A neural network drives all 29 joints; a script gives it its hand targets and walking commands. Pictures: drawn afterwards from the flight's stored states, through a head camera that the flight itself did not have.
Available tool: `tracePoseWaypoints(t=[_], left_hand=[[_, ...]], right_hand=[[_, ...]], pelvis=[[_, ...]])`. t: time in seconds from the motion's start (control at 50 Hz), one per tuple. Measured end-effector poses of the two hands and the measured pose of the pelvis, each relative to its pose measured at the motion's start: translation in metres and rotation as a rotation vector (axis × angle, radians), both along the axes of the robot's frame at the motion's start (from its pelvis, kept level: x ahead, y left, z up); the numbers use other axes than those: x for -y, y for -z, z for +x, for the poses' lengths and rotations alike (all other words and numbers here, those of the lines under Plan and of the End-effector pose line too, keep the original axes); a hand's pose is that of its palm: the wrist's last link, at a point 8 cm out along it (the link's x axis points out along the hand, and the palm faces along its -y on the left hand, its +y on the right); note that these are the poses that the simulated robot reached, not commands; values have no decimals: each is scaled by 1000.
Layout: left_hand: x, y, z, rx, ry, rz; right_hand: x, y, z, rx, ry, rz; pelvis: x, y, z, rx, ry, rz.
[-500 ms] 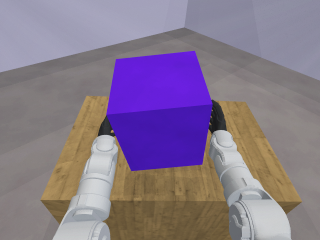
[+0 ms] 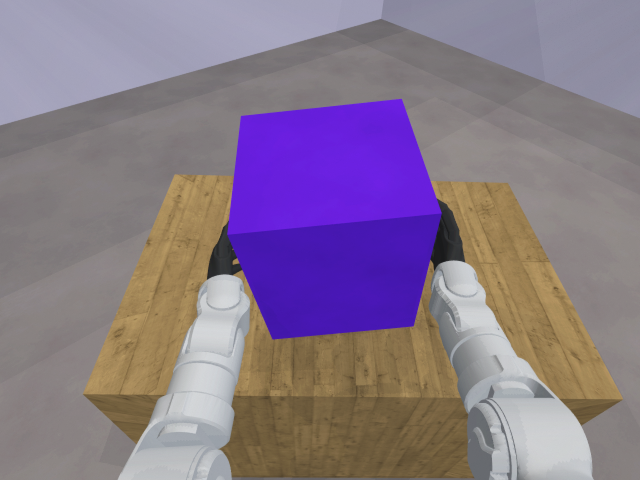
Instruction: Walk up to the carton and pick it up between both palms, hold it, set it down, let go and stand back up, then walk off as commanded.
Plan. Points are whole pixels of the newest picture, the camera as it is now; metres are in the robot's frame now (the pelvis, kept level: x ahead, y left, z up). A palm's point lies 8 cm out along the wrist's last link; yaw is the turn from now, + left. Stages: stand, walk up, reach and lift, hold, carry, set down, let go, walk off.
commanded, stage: set down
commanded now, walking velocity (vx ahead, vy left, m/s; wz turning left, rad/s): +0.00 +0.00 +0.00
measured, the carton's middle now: (332, 227) +0.43 -0.02 +0.10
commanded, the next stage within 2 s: none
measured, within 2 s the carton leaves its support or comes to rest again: rests again in 1.48 s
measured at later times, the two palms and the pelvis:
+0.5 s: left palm (230, 283) +0.38 +0.12 +0.04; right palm (436, 265) +0.41 -0.17 +0.05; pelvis +0.01 +0.00 +0.00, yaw +0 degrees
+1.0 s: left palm (241, 293) +0.39 +0.11 +0.00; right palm (431, 275) +0.42 -0.18 +0.00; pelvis +0.02 -0.01 +0.00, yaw -1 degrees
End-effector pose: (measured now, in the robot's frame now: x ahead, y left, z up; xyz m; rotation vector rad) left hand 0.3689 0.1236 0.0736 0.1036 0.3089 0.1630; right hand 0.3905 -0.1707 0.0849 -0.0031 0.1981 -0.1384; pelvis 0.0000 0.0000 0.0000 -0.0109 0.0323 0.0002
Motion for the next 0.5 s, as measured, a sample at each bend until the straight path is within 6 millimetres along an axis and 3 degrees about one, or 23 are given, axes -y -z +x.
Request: tracePoseWaypoints(t=[0.5], left_hand=[[1, 36, 12, -29, -23, -1]], right_hand=[[0, 38, 18, -48, -8, 41]], pelvis=[[3, 1, 11, -113, 4, 0]])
